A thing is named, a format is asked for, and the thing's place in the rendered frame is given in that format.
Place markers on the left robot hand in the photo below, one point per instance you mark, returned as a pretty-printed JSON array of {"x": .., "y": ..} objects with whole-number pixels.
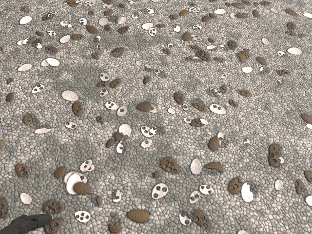
[{"x": 25, "y": 223}]

